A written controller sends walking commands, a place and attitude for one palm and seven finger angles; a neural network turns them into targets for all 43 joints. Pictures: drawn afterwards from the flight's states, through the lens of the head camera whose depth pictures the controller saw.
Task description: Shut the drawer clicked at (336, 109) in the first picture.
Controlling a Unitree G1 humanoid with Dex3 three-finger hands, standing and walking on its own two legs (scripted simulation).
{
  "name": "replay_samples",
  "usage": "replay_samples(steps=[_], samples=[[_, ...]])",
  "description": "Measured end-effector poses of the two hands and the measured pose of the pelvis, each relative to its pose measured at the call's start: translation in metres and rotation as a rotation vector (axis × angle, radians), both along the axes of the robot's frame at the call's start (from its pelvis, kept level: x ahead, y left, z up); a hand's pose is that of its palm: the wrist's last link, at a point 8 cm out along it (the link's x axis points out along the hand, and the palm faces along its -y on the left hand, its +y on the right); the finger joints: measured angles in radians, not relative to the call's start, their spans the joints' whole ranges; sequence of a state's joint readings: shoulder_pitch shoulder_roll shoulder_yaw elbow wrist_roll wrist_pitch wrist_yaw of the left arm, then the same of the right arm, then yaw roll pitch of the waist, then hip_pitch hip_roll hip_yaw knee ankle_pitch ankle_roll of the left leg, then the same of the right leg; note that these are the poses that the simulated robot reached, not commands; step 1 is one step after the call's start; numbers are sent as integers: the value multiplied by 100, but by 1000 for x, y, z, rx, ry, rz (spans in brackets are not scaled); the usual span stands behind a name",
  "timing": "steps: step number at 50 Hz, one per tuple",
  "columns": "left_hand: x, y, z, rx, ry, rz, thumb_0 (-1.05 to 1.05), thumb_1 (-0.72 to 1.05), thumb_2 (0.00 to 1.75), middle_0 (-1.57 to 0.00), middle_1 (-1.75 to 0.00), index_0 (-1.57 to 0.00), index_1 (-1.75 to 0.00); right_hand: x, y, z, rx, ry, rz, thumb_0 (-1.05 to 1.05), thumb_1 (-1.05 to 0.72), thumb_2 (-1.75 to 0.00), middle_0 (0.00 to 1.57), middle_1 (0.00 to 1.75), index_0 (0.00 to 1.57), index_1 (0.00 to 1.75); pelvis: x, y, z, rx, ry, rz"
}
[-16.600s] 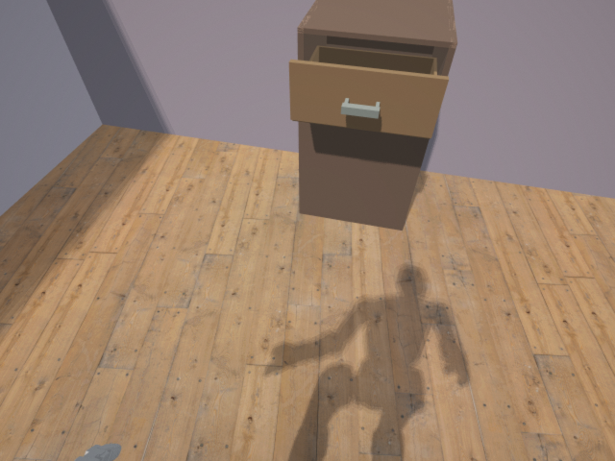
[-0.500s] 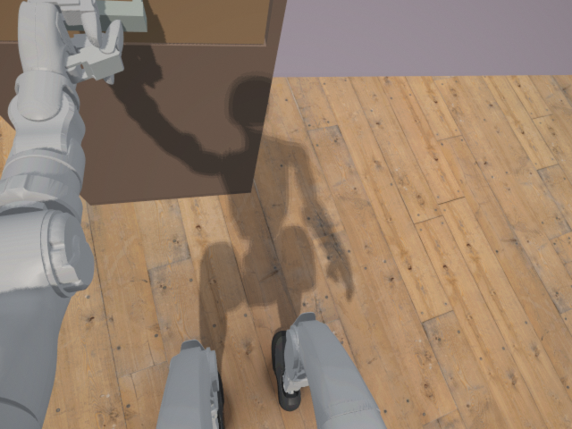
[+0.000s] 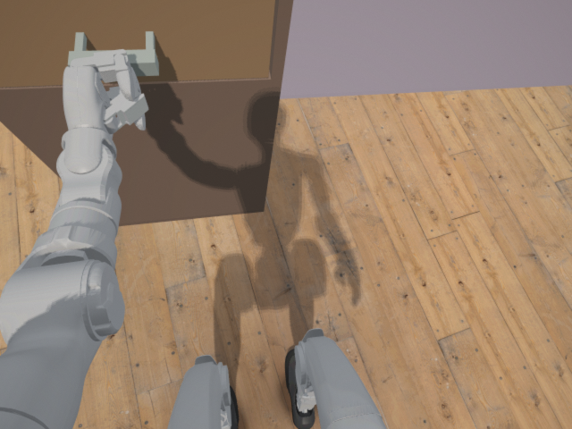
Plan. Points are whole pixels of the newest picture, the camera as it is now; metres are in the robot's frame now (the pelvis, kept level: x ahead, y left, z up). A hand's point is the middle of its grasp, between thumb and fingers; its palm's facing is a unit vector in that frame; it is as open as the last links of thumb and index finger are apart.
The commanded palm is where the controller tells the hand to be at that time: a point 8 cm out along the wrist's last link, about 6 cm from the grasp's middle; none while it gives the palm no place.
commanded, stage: pull the fist back off the drawer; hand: left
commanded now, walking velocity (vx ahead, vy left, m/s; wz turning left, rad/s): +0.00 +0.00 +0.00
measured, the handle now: (115, 51) +0.62 +0.16 +0.05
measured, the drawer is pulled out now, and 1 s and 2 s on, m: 0.00 0.00 0.00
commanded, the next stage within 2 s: draw the hand back to the body in 0.04 s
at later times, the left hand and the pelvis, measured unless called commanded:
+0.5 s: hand (83, 136) +0.44 +0.16 +0.12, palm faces +0.05 -1.00 -0.04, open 3.3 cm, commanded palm +0.40 +0.21 +0.13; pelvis +0.06 -0.01 +0.06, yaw +1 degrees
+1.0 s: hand out of the picture +0.31 +0.21 +0.21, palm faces +0.27 -0.92 -0.28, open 3.3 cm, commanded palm +0.27 +0.25 +0.23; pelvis +0.06 -0.01 +0.11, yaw +2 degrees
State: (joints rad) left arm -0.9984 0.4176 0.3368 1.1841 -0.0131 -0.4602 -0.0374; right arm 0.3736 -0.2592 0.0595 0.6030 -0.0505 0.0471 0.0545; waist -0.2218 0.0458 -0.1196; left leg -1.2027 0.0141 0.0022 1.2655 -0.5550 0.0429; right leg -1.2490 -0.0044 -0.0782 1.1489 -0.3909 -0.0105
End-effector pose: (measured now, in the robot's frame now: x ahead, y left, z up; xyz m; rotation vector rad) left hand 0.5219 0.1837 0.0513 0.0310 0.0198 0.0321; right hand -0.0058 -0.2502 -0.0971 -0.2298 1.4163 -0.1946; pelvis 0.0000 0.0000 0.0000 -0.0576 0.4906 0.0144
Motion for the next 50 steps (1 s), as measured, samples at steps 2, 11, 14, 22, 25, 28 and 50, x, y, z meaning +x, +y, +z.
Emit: replay_samples(steps=[2,11,14,22,25,28,50], samples=[[0,-1,0,6,0,-3,0,81,90,-140,-160,-140,-160,9,-1,1,3,-13,-1,0,-91,-90,20,30,20,30,4,-1,2,4,-5,-4],[-5,5,4,7,-28,7,1,83,88,-140,-160,-140,-160,48,-7,4,5,-52,-6,0,-91,-90,20,30,20,30,24,-4,11,16,-12,-15],[-19,12,16,21,-45,5,1,85,89,-140,-160,-139,-160,62,-7,11,22,-80,-24,0,-91,-90,20,30,20,30,32,-4,21,20,-32,-25],[-84,28,54,11,-22,11,2,89,90,-140,-160,-139,-160,119,-3,45,52,-225,17,0,-91,-90,20,30,20,30,52,-7,57,26,-135,-12],[-103,33,67,12,-37,14,2,89,90,-140,-160,-140,-160,144,-5,57,44,-300,53,0,-91,-90,20,30,20,30,55,-8,64,27,-174,3],[-118,35,78,17,-44,3,2,90,90,-140,-160,-140,-160,169,-6,67,35,-382,83,0,-91,-90,20,30,20,30,56,-8,69,28,-211,13],[-246,67,176,256,-13,246,2,89,90,-140,-160,-140,-160,259,41,135,97,-720,218,1,-91,-90,20,30,20,30,62,-8,112,54,-493,24]])
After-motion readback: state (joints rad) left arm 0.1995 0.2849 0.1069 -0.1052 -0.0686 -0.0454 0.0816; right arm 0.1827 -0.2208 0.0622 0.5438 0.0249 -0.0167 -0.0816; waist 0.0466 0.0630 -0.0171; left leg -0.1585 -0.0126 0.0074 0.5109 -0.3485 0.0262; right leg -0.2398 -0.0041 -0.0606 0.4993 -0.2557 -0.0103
